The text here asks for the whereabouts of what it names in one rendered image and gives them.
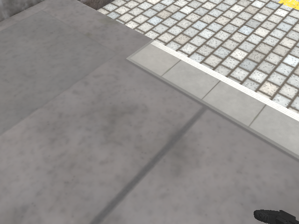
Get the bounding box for robot right hand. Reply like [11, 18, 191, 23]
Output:
[253, 209, 299, 224]

